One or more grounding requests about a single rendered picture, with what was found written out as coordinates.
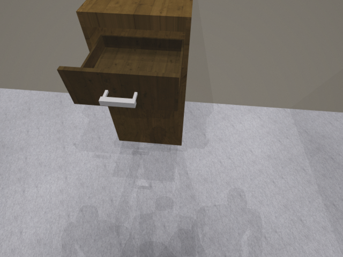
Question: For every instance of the drawer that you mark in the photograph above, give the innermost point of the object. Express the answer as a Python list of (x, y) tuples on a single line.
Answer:
[(123, 65)]

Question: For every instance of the handle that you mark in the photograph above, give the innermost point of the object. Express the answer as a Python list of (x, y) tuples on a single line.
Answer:
[(118, 102)]

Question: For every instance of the cabinet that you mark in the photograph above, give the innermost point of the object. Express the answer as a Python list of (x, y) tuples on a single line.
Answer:
[(144, 18)]

